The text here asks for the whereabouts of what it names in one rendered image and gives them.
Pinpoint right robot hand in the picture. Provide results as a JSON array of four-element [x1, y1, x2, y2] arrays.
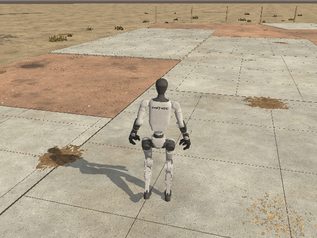
[[179, 139, 191, 150]]

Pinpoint robot right upper arm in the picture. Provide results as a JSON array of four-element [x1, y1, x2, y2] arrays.
[[171, 101, 184, 128]]

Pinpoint left robot forearm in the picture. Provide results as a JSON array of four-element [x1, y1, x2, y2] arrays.
[[130, 118, 140, 136]]

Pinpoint robot left upper arm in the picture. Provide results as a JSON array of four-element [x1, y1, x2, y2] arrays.
[[135, 99, 150, 126]]

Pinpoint robot head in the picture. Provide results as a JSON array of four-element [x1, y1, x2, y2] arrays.
[[152, 78, 169, 102]]

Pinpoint left robot hand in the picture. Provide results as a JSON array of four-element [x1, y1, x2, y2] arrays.
[[129, 134, 140, 145]]

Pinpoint robot left shin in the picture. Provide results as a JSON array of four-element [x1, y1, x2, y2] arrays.
[[144, 159, 152, 193]]

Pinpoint right robot forearm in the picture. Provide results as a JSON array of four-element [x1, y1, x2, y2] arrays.
[[180, 121, 190, 140]]

